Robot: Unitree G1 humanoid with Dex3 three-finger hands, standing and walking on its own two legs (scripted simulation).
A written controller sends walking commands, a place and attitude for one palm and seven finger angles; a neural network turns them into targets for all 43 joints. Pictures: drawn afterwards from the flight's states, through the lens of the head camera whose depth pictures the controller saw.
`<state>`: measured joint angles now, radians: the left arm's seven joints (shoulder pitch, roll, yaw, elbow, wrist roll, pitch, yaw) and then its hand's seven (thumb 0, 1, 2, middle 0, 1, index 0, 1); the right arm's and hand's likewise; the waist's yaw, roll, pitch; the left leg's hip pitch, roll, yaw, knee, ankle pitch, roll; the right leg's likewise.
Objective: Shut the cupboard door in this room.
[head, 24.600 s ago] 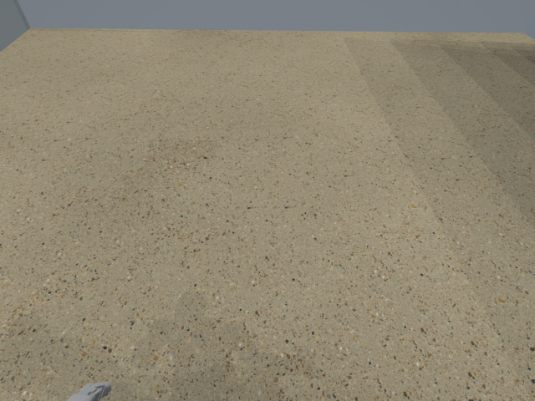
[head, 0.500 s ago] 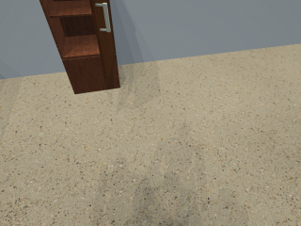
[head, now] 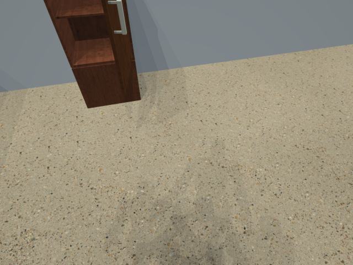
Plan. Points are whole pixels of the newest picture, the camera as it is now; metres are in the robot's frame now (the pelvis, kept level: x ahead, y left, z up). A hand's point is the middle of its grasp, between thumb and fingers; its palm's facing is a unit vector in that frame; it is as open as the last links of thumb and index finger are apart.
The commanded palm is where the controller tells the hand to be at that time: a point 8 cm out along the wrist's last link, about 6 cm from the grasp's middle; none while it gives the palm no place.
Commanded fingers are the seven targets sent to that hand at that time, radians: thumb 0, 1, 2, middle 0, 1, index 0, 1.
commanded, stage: look at it before walking up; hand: left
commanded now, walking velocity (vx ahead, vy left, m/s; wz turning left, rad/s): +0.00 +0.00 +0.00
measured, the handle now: (117, 17) +1.12 +0.35 +0.07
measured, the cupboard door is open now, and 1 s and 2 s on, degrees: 77 77 77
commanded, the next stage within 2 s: walk around to get in front in 0.74 s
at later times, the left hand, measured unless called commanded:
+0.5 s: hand out of the picture +0.09 +0.24 -0.16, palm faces +0.00 -0.95 -0.33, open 7.3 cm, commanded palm none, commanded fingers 0.00 0.90 0.90 -0.20 -0.30 -0.20 -0.30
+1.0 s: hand out of the picture +0.09 +0.24 -0.16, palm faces -0.03 -0.94 -0.33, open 7.3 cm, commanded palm none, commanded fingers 0.00 0.90 0.90 -0.20 -0.30 -0.20 -0.30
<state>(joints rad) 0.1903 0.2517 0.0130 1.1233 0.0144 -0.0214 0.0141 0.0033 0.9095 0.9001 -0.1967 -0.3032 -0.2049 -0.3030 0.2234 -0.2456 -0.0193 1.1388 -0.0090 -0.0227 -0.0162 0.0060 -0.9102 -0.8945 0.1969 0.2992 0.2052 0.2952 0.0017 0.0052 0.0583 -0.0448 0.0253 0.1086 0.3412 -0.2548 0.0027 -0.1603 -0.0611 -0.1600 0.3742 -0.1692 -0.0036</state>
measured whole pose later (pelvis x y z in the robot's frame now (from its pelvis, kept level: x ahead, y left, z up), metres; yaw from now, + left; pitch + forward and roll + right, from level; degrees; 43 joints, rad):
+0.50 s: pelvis +0.02 +0.00 +0.00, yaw +1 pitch -2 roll +0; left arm 0.12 0.32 0.00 1.11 0.01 -0.02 0.00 0.00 0.91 0.90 -0.20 -0.30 -0.21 -0.30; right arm 0.12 -0.33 0.00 1.11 -0.01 -0.02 0.00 0.01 -0.91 -0.89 0.20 0.30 0.21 0.30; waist 0.01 0.01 0.05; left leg -0.01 0.03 0.09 0.29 -0.24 -0.01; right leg -0.12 -0.05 -0.18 0.32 -0.17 -0.01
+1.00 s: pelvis +0.02 +0.00 +0.00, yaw -2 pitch -1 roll +0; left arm 0.12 0.32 0.01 1.10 0.01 0.01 0.01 0.00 0.91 0.90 -0.20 -0.30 -0.21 -0.30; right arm 0.13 -0.31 0.00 1.08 -0.02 -0.01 -0.03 0.01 -0.91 -0.89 0.20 0.30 0.21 0.30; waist 0.02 0.00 0.06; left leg -0.02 0.03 0.14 0.32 -0.28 0.00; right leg -0.17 -0.05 -0.13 0.39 -0.20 0.00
